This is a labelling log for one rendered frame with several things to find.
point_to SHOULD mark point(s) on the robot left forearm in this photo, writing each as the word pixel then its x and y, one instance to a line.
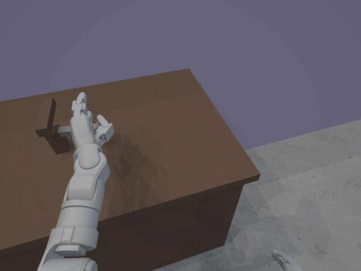
pixel 76 229

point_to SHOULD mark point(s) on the tap lever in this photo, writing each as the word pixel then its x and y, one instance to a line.
pixel 65 131

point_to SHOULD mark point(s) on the robot left hand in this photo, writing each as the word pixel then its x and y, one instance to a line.
pixel 82 129

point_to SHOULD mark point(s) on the left robot upper arm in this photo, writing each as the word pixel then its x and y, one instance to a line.
pixel 70 264

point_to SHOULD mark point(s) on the counter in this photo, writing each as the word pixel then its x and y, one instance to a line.
pixel 176 173

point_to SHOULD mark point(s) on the robot right hand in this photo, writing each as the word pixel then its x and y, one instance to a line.
pixel 285 261

